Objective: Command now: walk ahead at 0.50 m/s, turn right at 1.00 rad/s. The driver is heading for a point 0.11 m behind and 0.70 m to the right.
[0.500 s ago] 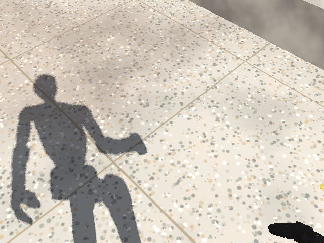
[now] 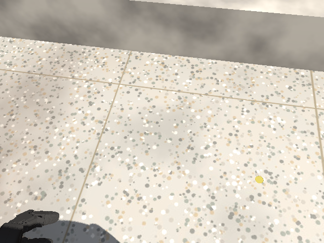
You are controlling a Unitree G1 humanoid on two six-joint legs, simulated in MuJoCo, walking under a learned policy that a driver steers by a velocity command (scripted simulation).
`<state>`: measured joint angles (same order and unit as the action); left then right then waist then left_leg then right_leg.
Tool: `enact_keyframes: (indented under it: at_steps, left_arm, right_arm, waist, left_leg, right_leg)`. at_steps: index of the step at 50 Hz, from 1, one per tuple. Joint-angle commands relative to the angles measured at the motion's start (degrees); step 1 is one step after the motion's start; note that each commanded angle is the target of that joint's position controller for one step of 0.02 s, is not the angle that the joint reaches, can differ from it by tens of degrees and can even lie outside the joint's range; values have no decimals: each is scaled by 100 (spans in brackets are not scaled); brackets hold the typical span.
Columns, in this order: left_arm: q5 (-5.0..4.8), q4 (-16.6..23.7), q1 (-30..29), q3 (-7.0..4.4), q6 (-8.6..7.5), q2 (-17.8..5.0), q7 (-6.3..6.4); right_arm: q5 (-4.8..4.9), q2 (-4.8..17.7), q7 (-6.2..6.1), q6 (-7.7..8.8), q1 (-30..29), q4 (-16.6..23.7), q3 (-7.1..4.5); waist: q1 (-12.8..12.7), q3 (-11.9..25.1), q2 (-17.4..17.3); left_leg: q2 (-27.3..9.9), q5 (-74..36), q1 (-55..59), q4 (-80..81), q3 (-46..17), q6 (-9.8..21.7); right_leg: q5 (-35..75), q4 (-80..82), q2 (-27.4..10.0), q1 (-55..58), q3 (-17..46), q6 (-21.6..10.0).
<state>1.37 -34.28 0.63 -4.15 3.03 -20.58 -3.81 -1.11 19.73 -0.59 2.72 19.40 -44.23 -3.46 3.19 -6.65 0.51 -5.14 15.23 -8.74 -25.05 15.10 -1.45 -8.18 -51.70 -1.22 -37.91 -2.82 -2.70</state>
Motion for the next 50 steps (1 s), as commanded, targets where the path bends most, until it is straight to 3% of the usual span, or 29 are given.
enact_keyframes:
  at_steps: [1, 4, 6, 7, 8, 9, 10, 11, 13, 16, 19, 22, 24, 26, 27, 28, 29, 30, 32, 33, 35, 39, 41, 43, 46, 47, 48, 49, 50]
  left_arm:
    - [-46, 450, 22, 32, 57, -148, -115]
    - [32, 674, -662, 20, 25, -319, -138]
    - [65, 584, -433, -2, -26, -321, -75]
    - [55, 331, 273, -62, -85, -349, 11]
    - [47, -208, 1860, -214, -154, -548, 135]
    - [-32, -277, 2234, -434, -125, -1374, 234]
    - [-126, -64, 2263, -446, -131, -1540, 268]
    - [-64, -132, 2219, -391, -149, -1292, 311]
    - [-17, -240, 1986, -282, -274, -902, 378]
    - [-58, -232, 1569, -149, -501, -658, 350]
    - [-46, -365, 1741, -194, -604, -762, 341]
    - [-88, -574, 1918, -242, -583, -815, 335]
    - [-153, -733, 2164, -216, -573, -745, 349]
    - [-141, -780, 2102, -217, -603, -782, 396]
    - [-173, -756, 1897, -225, -623, -818, 398]
    - [-222, -665, 1880, -157, -662, -533, 402]
    - [-407, -584, 2917, -29, -605, 198, 457]
    - [-129, -757, 3239, -69, -539, -350, 514]
    - [-13, -836, 2393, -84, -437, -435, 454]
    - [-19, -787, 2121, -60, -397, -333, 398]
    - [11, -801, 2035, 5, -241, -124, 294]
    - [-1, -797, 1853, 143, -144, 121, 277]
    - [64, -823, 1765, 220, -127, 127, 197]
    - [117, -656, 1282, 230, -134, -13, 76]
    - [73, -782, 1410, 259, -254, -16, 57]
    - [80, -932, 1625, 264, -308, 31, 92]
    - [69, -1106, 1964, 255, -371, 35, 144]
    - [116, -1170, 2250, 186, -432, -241, 224]
    - [31, -999, 2194, 7, -427, -918, 316]
  right_arm:
    - [-45, 756, 22, 80, -626, 626, -172]
    - [-96, 1093, 4, -86, 25, 476, -314]
    - [-70, 1191, 28, -189, 275, 371, -339]
    - [-11, 1195, 65, -235, 291, 352, -329]
    - [44, 1219, 87, -277, 62, 479, -309]
    - [-1, 524, 159, -243, -190, 1056, -119]
    - [-186, 611, 193, -171, -1266, 1476, -115]
    - [-170, 683, 208, -91, -1623, 1637, -113]
    - [-121, 627, 224, 4, -1083, 1335, -54]
    - [-241, 585, 233, -187, -817, 1104, -33]
    - [-134, 304, 230, -204, -1447, 1283, 75]
    - [-35, 65, 216, -120, -1738, 1336, 189]
    - [-26, 173, 150, -97, -1653, 1296, 145]
    - [-69, 468, 29, -72, -942, 1052, 21]
    - [-98, 538, -29, -16, -227, 834, -27]
    - [-160, 777, -71, 82, 476, 695, -81]
    - [-276, 1266, -41, 115, 508, 796, -152]
    - [-53, 1197, 24, 10, 257, 908, -220]
    - [33, 216, 40, -33, -573, 968, 41]
    - [27, 93, 34, -14, -541, 867, 96]
    - [59, 199, 32, 16, -403, 631, 84]
    - [-30, 272, 77, 56, -549, 449, 92]
    - [-49, 388, 173, -16, -497, 396, 31]
    - [-5, 550, 223, -141, -650, 412, -38]
    - [67, 685, 232, -251, -659, 379, -140]
    - [35, 566, 222, -251, -628, 374, -122]
    - [-41, 355, 210, -247, -630, 387, -76]
    - [-94, -104, 221, -225, -671, 506, 38]
    - [-114, -30, 191, -197, -890, 832, 36]
  waist:
    - [-428, 682, -778]
    - [-51, 165, -584]
    - [-122, 232, -483]
    - [-457, 592, -273]
    - [-1243, 1301, 223]
    - [-1185, 1460, 1861]
    - [-1326, 1371, 1412]
    - [-1281, 790, 731]
    - [-654, 397, 229]
    - [-256, 415, 232]
    - [-289, 124, -33]
    - [-478, 400, 214]
    - [-561, 669, 301]
    - [-266, 960, 292]
    - [157, 1177, 178]
    - [436, 1606, -81]
    - [-137, 2572, -1763]
    - [-219, 3204, -1605]
    - [-297, 1835, -642]
    - [-245, 1556, -619]
    - [-312, 1271, -728]
    - [-495, 1383, -711]
    - [-424, 1537, -951]
    - [-357, 1115, -1252]
    - [-588, 728, -800]
    - [-663, 610, -533]
    - [-762, 519, -153]
    - [-780, 480, 1010]
    - [-737, 80, 1357]
  left_leg:
    - [-1416, -312, -568, 1167, -489, 494]
    - [-1694, 351, 448, 1234, -464, 489]
    - [-1686, -1517, 890, 459, -84, 429]
    - [-1518, -2994, 778, -720, 252, 386]
    - [-1257, -3704, -219, -2709, 456, 200]
    - [-336, 105, -2985, -4772, 378, -244]
    - [302, 1675, -4536, -5474, -1081, -365]
    - [62, 1377, -4932, -5385, -1531, -296]
    - [-281, 857, -4043, -4391, -1622, -201]
    - [-266, 559, -3067, -3664, -1584, -299]
    - [-7, 15, -2867, -2718, -1373, -429]
    - [406, -1131, -1899, -1429, -1183, -270]
    - [569, -1607, -1188, -982, -1264, -73]
    - [711, -1579, -470, -687, -1382, 147]
    - [610, -2054, 177, -240, -1373, 239]
    - [-103, -2853, 1208, -248, -1862, 359]
    - [-2266, -5943, 2709, -633, -4051, 1206]
    - [-2316, -5650, 2437, -304, -5153, 1614]
    - [-1575, -4720, 1059, 9, -3580, 1475]
    - [-1327, -4752, 825, 90, -3103, 1382]
    - [-1068, -4882, 160, 375, -2545, 1318]
    - [-989, -5054, -239, 496, -1986, 1411]
    - [-843, -1633, -575, 910, -1945, 1300]
    - [-807, 1377, -1356, 1567, -2244, 1177]
    - [-912, 2349, -2026, 1563, -2189, 1013]
    - [-800, 2390, -2210, 1246, -1970, 898]
    - [-540, 2315, -2278, 544, -1586, 730]
    - [31, 1763, -2597, -1325, -774, 434]
    - [750, 1744, -3803, -2230, -912, 262]
  right_leg:
    - [102, 408, -216, 1341, -139, -207]
    - [-1092, 700, -211, 588, -365, -405]
    - [-1729, 1012, 122, 950, -656, -616]
    - [-1768, 1278, 495, 1841, -811, -759]
    - [-1823, 1820, 745, 3746, -370, -1066]
    - [-3770, 2985, -736, 5281, 2854, -1759]
    - [-4286, 4059, -1210, 5485, 5056, -1988]
    - [-3104, 3978, -1407, 5261, 4584, -1902]
    - [-1881, 3892, -1012, 4123, 3395, -1680]
    - [-1145, 4052, -407, 3122, 2679, -1564]
    - [1263, 3861, -189, 2670, 2374, -1493]
    - [2877, 3330, 69, 2519, 1873, -1068]
    - [3133, 3024, -40, 2667, 2011, -762]
    - [3852, 2253, -58, 3059, 2157, -454]
    - [3865, 1373, 135, 3103, 2023, -287]
    - [2472, 39, 469, 2616, 1825, -129]
    - [-2856, -2215, 1401, 1231, 1242, 126]
    - [-2509, -2944, 1243, 1052, 1376, 57]
    - [-1790, -2654, 780, 927, 1176, 181]
    - [-1752, -2386, 641, 833, 1158, 220]
    - [-1671, -1855, 621, 1225, 1085, 287]
    - [-1525, -618, 595, 1608, 854, 297]
    - [-1271, 68, 359, 2004, 569, 133]
    - [-1352, 744, 299, 2368, 256, 39]
    - [-1087, 1740, 332, 3143, -122, -151]
    - [-1135, 2122, 403, 3510, -80, -258]
    - [-1521, 2717, 375, 3743, 237, -378]
    - [-2743, 3902, -789, 3837, 2119, -662]
    - [-3306, 4594, -1768, 3714, 4301, -1263]
